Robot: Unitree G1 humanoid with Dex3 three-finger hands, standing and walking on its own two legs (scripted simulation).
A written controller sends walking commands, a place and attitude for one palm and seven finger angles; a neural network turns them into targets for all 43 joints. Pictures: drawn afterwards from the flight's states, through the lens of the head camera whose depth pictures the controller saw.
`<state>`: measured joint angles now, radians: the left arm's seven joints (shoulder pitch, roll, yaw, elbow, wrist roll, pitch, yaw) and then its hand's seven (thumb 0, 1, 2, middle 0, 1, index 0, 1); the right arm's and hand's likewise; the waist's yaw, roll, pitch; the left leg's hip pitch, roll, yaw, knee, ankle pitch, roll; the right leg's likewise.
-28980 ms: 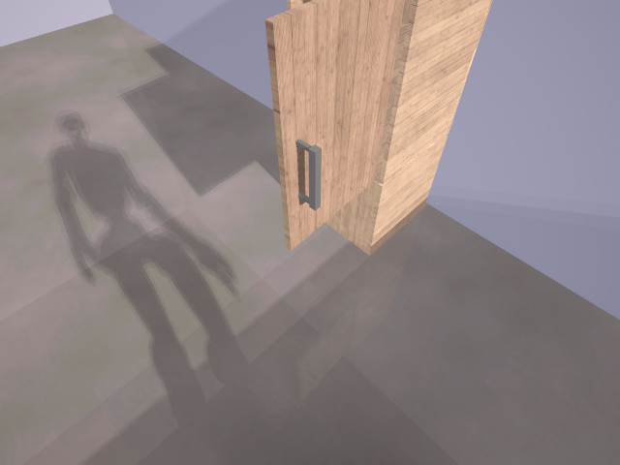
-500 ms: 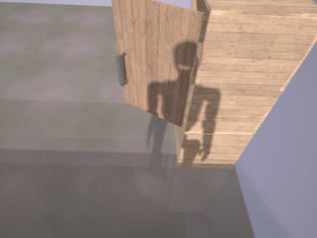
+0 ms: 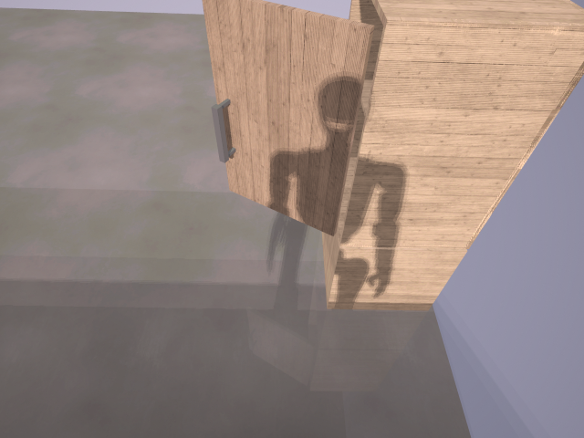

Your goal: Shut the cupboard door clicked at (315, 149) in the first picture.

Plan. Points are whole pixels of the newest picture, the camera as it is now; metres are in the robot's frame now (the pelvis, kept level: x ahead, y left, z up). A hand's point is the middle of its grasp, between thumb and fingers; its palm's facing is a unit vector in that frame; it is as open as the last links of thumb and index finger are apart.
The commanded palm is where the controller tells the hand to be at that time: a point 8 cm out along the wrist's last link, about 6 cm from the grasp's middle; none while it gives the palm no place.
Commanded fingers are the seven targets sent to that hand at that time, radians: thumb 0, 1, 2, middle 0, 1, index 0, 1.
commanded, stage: walk to a spot facing it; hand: left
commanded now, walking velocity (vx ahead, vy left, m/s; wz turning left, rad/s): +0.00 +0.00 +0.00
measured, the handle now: (225, 131) +0.87 +0.23 -0.09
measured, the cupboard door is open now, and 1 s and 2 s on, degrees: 60 60 60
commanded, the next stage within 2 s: none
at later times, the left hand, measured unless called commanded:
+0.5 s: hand out of the picture +0.00 +0.21 -0.20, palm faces +0.22 -0.95 -0.22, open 7.4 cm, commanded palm none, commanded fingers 0.00 0.90 0.90 -0.20 -0.30 -0.20 -0.30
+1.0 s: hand out of the picture -0.05 +0.17 -0.16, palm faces +0.47 -0.83 -0.31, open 7.4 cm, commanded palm none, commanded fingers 0.00 0.90 0.90 -0.20 -0.30 -0.20 -0.30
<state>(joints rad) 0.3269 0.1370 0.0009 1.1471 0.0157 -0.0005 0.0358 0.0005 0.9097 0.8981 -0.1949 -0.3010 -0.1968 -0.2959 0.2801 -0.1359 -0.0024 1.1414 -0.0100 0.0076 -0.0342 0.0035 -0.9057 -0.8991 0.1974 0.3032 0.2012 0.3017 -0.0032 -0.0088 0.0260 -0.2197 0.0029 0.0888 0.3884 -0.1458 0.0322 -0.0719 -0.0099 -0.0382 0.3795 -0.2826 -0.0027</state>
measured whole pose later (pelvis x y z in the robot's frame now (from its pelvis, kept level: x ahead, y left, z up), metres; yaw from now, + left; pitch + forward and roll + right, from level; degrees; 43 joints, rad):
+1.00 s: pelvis +0.00 -0.05 +0.00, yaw +31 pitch +1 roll +2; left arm 0.21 0.22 0.05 0.89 0.03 0.03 0.03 0.00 0.91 0.90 -0.20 -0.30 -0.20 -0.30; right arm 0.18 -0.26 -0.09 0.91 -0.02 0.08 0.02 0.00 -0.90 -0.90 0.20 0.30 0.20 0.30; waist -0.03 0.01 0.11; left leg -0.53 -0.02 0.01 1.02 -0.41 -0.05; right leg -0.18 -0.08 -0.09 0.51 -0.34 0.01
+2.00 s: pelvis +0.03 -0.01 -0.01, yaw +67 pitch +1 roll +0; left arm 0.23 0.26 0.08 0.93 0.03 0.04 -0.03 0.01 0.91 0.90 -0.20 -0.30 -0.20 -0.30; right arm 0.29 -0.18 -0.03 0.93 -0.03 -0.02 0.00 0.00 -0.90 -0.90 0.20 0.30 0.20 0.30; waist -0.02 -0.05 0.06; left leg -0.17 -0.01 0.02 0.48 -0.32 0.03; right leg -0.52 -0.11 -0.06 1.07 -0.36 0.06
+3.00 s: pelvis +0.10 +0.33 +0.00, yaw +98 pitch +0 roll -1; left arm 0.18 0.23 0.07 0.90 0.04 0.00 -0.02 0.01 0.91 0.90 -0.19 -0.30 -0.19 -0.30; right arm 0.23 -0.19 -0.02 0.96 -0.02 -0.04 -0.01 0.00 -0.92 -0.90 0.20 0.30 0.20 0.30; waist 0.00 -0.02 0.08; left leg -0.24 -0.06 0.06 0.44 -0.21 0.10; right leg -0.59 -0.14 -0.01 1.08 -0.25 0.06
